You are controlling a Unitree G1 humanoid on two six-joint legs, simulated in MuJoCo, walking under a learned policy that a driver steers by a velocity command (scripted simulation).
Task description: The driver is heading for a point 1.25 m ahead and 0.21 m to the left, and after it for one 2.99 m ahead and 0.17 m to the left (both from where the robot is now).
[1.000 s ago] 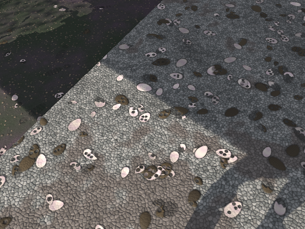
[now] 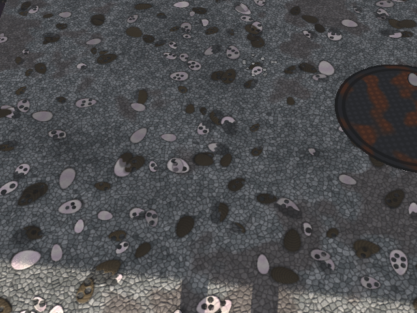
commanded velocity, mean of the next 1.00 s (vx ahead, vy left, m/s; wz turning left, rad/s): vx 0.04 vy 0.00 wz -0.05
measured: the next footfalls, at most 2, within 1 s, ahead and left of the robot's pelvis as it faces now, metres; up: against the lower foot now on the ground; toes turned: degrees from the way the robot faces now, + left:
left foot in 0.30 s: +0.11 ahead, +0.14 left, +0.00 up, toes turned +0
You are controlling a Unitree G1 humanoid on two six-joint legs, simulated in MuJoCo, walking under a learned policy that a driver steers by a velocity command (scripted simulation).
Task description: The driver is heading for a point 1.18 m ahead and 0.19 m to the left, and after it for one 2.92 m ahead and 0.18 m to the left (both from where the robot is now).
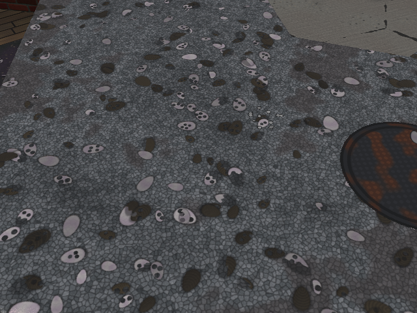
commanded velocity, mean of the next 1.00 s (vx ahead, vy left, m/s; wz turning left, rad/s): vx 0.30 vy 0.00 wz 0.16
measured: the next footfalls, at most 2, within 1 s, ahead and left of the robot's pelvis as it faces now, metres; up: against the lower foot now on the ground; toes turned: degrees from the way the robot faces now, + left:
left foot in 0.92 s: +0.40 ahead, +0.05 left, +0.00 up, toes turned +14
